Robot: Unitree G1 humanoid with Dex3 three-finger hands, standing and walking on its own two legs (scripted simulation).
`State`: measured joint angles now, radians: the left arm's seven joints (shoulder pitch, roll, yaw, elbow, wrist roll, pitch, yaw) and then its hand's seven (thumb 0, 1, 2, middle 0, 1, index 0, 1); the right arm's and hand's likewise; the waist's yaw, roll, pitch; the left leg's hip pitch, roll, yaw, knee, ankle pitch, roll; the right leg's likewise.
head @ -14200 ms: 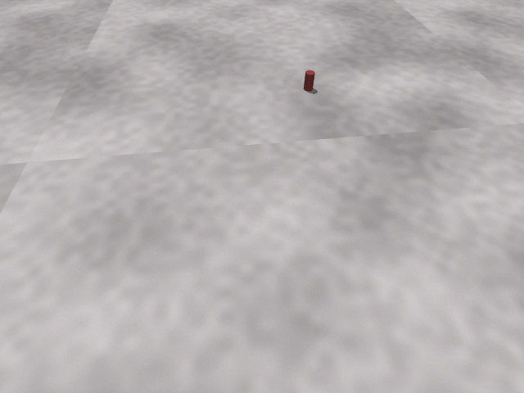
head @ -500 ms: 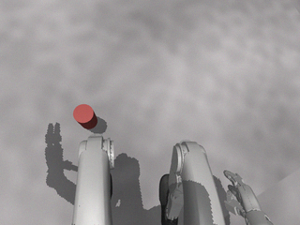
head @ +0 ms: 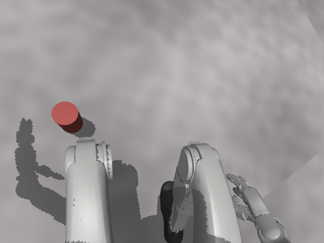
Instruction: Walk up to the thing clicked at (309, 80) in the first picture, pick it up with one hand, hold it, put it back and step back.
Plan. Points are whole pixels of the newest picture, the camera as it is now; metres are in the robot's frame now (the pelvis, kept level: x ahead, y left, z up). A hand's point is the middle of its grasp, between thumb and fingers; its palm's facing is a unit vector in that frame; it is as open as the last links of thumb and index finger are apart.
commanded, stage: approach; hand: left
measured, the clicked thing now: (69, 118) +0.41 +0.26 -0.28
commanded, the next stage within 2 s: close in in 0.16 s
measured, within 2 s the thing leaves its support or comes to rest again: neither
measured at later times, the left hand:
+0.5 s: hand (44, 124) +0.37 +0.31 -0.22, palm faces +0.14 -0.99 +0.05, open 17.6 cm
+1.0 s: hand (62, 124) +0.38 +0.27 -0.24, palm faces +0.18 -0.98 +0.03, open 17.2 cm
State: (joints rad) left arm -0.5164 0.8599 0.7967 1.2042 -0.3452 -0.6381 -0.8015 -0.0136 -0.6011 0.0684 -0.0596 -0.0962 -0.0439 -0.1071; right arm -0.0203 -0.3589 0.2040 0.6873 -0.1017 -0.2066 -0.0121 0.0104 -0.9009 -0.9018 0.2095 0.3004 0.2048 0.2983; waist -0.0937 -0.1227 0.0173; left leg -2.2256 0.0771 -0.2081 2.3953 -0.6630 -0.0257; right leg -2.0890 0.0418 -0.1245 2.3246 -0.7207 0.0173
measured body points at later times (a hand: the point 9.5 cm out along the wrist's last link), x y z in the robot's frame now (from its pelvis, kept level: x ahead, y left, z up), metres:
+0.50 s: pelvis +0.00 +0.01 -0.06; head +0.22 +0.17 +0.29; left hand +0.36 +0.36 -0.22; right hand +0.20 -0.24 -0.10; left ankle +0.09 +0.14 -0.31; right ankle +0.10 -0.12 -0.31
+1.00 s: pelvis -0.01 +0.02 -0.07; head +0.20 +0.19 +0.28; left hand +0.36 +0.32 -0.23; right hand +0.17 -0.23 -0.10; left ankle +0.09 +0.14 -0.31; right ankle +0.10 -0.12 -0.31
